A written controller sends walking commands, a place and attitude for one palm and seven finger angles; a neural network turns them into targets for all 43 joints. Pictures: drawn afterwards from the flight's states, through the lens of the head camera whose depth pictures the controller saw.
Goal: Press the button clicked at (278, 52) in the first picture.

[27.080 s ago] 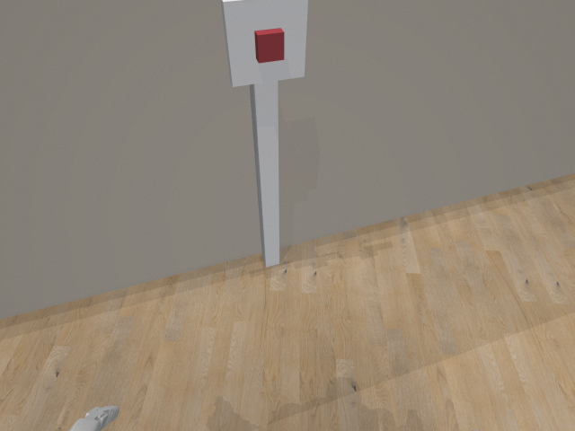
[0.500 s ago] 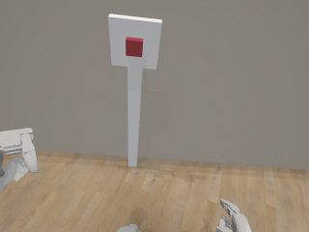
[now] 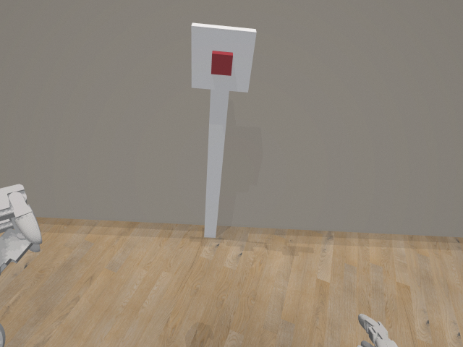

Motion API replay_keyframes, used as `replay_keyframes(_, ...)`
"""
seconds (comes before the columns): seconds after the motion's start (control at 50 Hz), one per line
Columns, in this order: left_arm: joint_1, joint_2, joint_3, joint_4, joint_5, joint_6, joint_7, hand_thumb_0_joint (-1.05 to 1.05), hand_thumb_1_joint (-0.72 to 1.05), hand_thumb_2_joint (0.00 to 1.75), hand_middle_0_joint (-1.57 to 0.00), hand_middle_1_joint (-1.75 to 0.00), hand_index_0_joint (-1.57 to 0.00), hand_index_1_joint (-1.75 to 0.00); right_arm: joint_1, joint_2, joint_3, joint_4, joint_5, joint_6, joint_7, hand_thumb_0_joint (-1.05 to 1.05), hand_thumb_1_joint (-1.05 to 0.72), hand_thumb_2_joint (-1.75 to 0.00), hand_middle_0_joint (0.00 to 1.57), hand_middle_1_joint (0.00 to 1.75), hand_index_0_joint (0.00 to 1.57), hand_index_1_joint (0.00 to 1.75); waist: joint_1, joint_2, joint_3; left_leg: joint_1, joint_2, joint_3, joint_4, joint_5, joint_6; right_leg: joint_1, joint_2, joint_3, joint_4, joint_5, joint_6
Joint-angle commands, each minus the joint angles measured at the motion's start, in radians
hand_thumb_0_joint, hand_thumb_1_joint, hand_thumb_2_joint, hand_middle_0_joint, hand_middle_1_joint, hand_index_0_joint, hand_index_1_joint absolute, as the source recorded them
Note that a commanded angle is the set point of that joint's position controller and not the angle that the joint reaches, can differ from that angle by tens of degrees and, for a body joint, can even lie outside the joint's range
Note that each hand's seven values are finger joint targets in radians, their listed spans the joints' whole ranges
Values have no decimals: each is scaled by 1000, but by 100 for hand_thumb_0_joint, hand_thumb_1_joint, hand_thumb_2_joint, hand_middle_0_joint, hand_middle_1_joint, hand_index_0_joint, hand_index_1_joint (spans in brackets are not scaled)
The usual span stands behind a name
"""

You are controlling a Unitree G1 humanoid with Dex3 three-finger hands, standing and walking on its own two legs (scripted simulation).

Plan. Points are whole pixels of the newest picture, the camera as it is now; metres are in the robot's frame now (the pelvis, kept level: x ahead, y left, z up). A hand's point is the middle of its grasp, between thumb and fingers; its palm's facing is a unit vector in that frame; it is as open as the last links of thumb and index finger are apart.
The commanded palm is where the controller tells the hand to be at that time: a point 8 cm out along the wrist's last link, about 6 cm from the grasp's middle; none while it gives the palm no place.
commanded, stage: stop stepping back and stand still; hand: left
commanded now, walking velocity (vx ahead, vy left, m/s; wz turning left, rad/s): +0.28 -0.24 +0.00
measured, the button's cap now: (221, 62) +0.81 +0.09 +0.17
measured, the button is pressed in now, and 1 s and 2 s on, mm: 0 0 0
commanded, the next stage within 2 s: let the arm hang, fingers relaxed in 1.00 s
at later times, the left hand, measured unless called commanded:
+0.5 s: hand (39, 254) +0.17 +0.25 +0.17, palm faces +0.44 -0.79 -0.42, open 3.1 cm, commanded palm +0.12 +0.29 +0.20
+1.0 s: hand (47, 226) +0.22 +0.26 +0.17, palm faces +0.37 -0.80 -0.48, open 3.1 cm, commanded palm +0.16 +0.30 +0.20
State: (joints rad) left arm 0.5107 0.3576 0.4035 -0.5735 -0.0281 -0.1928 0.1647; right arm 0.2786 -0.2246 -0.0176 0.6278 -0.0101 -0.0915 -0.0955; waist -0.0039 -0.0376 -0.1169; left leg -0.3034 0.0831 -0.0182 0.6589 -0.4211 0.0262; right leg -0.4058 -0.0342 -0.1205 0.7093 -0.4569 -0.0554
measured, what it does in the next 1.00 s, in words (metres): steps on the spot: right foot, then left foot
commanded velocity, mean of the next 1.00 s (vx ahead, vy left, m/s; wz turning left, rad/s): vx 0.05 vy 0.00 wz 0.00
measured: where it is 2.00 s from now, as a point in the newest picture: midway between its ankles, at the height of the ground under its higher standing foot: outside the picture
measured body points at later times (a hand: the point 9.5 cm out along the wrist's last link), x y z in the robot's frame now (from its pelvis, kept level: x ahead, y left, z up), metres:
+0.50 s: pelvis +0.00 +0.00 +0.01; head +0.00 +0.01 +0.46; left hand +0.14 +0.29 +0.20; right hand +0.17 -0.25 -0.07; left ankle +0.03 +0.12 -0.71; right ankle -0.01 -0.11 -0.72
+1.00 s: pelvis +0.04 +0.02 +0.02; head +0.07 +0.02 +0.47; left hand +0.19 +0.30 +0.19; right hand +0.22 -0.20 -0.07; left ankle +0.03 +0.12 -0.72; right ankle +0.02 -0.09 -0.72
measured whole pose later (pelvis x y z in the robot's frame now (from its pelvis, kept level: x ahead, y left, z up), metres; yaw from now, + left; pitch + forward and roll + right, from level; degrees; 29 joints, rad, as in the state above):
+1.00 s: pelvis +0.04 +0.02 +0.02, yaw +3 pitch +0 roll +0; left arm 0.65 0.38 0.35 -0.57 -0.03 -0.21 0.14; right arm 0.19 -0.19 0.00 0.59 0.01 -0.06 -0.06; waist 0.01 0.00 0.05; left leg -0.23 0.01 0.07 0.49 -0.26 0.02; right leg -0.18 0.00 -0.06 0.47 -0.29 -0.01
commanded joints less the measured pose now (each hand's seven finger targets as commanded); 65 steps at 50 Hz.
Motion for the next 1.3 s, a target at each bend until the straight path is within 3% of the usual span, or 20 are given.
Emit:
replay_keyframes(0.0,-165,207,48,-295,23,-120,11,0,90,90,-130,-150,-130,-150,-117,-108,-31,-173,-2,-114,12,0,-90,-90,20,30,20,30,-25,276,149,71,329,-564,-489,-148,234,-308,39,131,540,-19,57)
replay_keyframes(0.04,-20,210,80,-302,10,-115,-6,0,90,90,-130,-150,-130,-150,-127,-96,-44,-170,4,-111,43,0,-90,-90,20,30,20,30,-21,157,144,-14,291,-518,-462,-176,249,-283,-24,166,502,39,54)
replay_keyframes(0.1,63,199,93,-335,7,-116,-5,0,90,90,-130,-150,-130,-150,-175,-102,-38,-166,4,-108,51,0,-90,-90,20,30,20,30,-2,270,161,-164,170,-191,-454,-177,144,-5,3,47,197,100,53)
replay_keyframes(0.18,127,193,116,-183,7,-97,5,0,90,90,-130,-150,-130,-150,-156,-83,-34,-158,-13,-59,29,0,-90,-90,20,30,20,30,13,235,87,-361,94,-69,-252,-249,70,442,71,-7,-113,-22,26)
replay_keyframes(0.2,141,169,96,-127,7,-80,4,0,90,90,-130,-150,-130,-150,-147,-77,-34,-154,-1,-50,26,0,-90,-90,20,30,20,30,15,89,89,-368,14,7,-40,-200,45,438,27,72,-233,-58,0)
replay_keyframes(0.24,79,221,134,-91,-12,-72,0,0,90,90,-130,-150,-130,-150,-172,-89,-57,-161,16,-34,19,0,-90,-90,20,30,20,30,0,-257,122,-495,-103,15,521,-110,-2,328,-333,712,-519,-117,-160)
replay_keyframes(0.26,35,238,151,-115,-20,-95,-3,0,90,90,-130,-150,-130,-150,-152,-90,-52,-135,-4,-39,17,0,-90,-90,20,30,20,30,-24,-160,132,-471,-81,-11,614,-30,-17,293,-329,624,-494,154,-156)
replay_keyframes(0.3,15,209,129,-117,-5,-97,-5,0,90,90,-130,-150,-130,-150,-141,-83,-45,-116,4,-43,26,0,-90,-90,20,30,20,30,-32,-110,60,-350,-39,-38,561,37,-23,185,-294,564,-484,-75,-151)
replay_keyframes(0.36,57,141,57,-128,-5,-102,-9,0,90,90,-130,-150,-130,-150,-174,-71,-22,-126,4,-43,18,0,-90,-90,20,30,20,30,-24,-102,126,-155,-20,33,261,112,-9,67,-219,273,-458,97,-108)
replay_keyframes(0.44,-1,163,38,-218,9,-115,18,0,90,90,-130,-150,-130,-150,-177,-79,-30,-131,-6,-84,-3,0,-90,-90,20,30,20,30,-2,-84,101,88,-70,116,-132,184,9,99,-167,180,-383,84,-58)
replay_keyframes(0.52,29,190,80,-331,11,-132,28,0,90,90,-130,-150,-130,-150,-144,-119,-50,-173,1,-89,11,0,-90,-90,20,30,20,30,16,341,42,233,186,-271,-330,411,112,8,18,71,-20,35,57)
replay_keyframes(0.56,71,214,119,-289,6,-131,17,0,90,90,-130,-150,-130,-150,-136,-84,-38,-155,-7,-95,22,0,-90,-90,20,30,20,30,4,352,53,201,178,-235,-343,576,107,26,16,66,6,-21,57)
replay_keyframes(0.64,176,167,101,-204,-3,-107,4,0,90,90,-130,-150,-130,-150,-131,-90,-36,-170,22,-71,44,0,-90,-90,20,30,20,30,-2,202,33,116,97,-48,-212,594,44,229,23,58,-272,261,61)
replay_keyframes(0.74,203,153,88,-134,-33,-86,-5,0,90,90,-130,-150,-130,-150,-136,-88,-41,-187,36,-32,50,0,-90,-90,20,30,20,30,-24,-115,-6,10,-22,34,-97,342,-21,330,-142,269,-309,717,-12)
replay_keyframes(0.8,168,187,102,-170,-25,-86,3,0,90,90,-130,-150,-130,-150,-170,-81,-27,-193,27,-24,34,0,-90,-90,20,30,20,30,-12,-52,-39,67,-20,50,-172,434,-10,359,-121,214,-261,846,21)
replay_keyframes(0.88,148,186,82,-228,-17,-88,5,0,90,90,-130,-150,-130,-150,-162,-78,-20,-199,21,-22,23,0,-90,-90,20,30,20,30,-1,73,-72,200,23,20,-189,722,7,317,-44,128,-216,758,56)
replay_keyframes(1.06,187,166,79,-168,-20,-83,7,0,90,90,-130,-150,-130,-150,-163,-85,-25,-200,24,-21,24,0,-90,-90,20,30,20,30,2,75,8,103,13,-2,-232,507,-8,304,-35,142,-297,551,47)
replay_keyframes(1.08,-6,89,-299,637,80,77,-134,0,90,90,-130,-150,-130,-150,-215,-294,-74,40,26,-70,122,0,-90,-90,20,30,20,30,-35,85,102,10,26,1,-74,524,0,147,-118,89,-169,581,22)
replay_keyframes(1.22,-190,42,-327,937,64,177,-166,0,90,90,-104,-122,-104,-122,-130,-203,-27,55,-14,42,103,0,-90,-90,20,30,20,30,0,-130,77,-58,43,-99,-202,312,41,166,-71,146,-230,260,11)
replay_keyframes(1.28,-228,13,-354,1128,54,193,-155,0,90,90,-93,-110,-93,-110,-107,-164,-10,117,-20,64,98,0,-90,-90,20,30,20,30,-3,-58,69,9,25,-76,-229,334,28,174,-77,159,-249,257,13)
